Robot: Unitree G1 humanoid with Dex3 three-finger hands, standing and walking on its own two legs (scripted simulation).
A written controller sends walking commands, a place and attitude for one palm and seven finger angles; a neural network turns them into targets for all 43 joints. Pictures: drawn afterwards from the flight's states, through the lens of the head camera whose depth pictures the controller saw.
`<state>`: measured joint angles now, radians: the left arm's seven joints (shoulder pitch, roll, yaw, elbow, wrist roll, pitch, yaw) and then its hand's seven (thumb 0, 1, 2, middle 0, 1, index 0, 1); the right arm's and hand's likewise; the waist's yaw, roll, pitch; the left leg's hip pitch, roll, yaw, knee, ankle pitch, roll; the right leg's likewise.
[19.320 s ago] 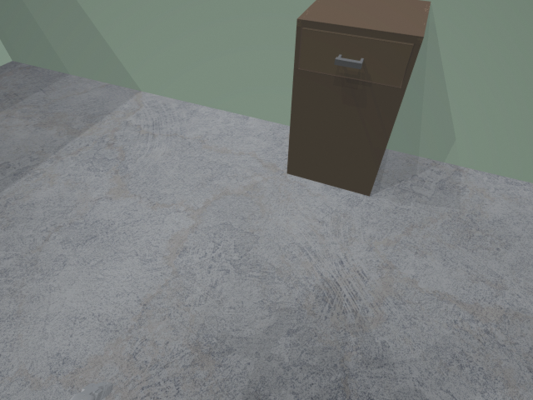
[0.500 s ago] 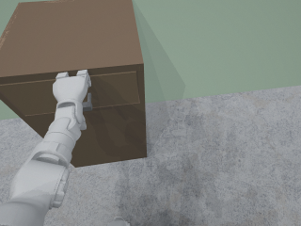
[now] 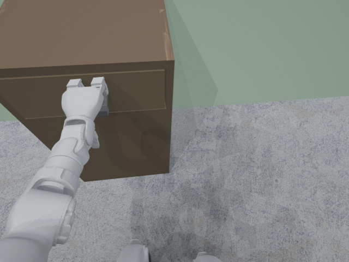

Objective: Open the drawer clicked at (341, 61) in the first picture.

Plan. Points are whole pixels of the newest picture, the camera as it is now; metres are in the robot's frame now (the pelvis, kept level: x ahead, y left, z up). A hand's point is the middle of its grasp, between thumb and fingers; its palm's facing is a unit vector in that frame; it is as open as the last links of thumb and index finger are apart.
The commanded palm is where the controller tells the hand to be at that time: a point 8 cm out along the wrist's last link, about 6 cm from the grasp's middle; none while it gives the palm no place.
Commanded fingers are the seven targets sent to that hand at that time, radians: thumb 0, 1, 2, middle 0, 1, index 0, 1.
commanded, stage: lower the fingers behind the handle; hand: left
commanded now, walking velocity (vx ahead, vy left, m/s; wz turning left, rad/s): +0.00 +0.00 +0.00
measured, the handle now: (88, 105) +0.52 +0.21 -0.01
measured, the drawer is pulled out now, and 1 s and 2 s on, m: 0.00 0.00 0.00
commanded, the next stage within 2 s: lift the fingers back up to retry in 1.14 s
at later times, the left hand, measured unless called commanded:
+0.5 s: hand (90, 116) +0.48 +0.20 +0.00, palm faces -0.03 -0.06 -1.00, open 13.8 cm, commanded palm +0.46 +0.19 +0.03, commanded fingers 0.00 -0.50 0.30 -0.30 -1.20 -0.30 -1.20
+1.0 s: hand (91, 115) +0.48 +0.19 +0.00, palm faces -0.01 -0.02 -1.00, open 13.7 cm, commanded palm +0.47 +0.19 +0.02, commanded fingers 0.00 -0.50 0.30 -0.30 -1.20 -0.30 -1.20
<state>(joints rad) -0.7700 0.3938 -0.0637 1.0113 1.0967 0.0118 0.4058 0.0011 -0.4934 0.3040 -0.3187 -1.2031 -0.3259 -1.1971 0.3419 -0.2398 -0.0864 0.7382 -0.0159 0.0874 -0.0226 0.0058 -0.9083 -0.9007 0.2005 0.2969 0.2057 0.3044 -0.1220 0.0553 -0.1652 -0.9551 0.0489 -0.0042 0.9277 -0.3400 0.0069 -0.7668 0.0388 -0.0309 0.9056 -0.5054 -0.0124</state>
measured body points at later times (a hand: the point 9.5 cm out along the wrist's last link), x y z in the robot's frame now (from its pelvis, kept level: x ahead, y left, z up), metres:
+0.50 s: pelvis -0.02 +0.00 -0.02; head +0.09 +0.01 +0.42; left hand +0.47 +0.20 +0.05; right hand -0.02 -0.27 -0.14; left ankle +0.05 +0.11 -0.68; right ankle -0.05 -0.12 -0.68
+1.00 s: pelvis -0.04 +0.01 -0.03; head +0.07 +0.03 +0.40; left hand +0.47 +0.19 +0.05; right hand -0.04 -0.25 -0.15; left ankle +0.05 +0.11 -0.68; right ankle -0.05 -0.12 -0.68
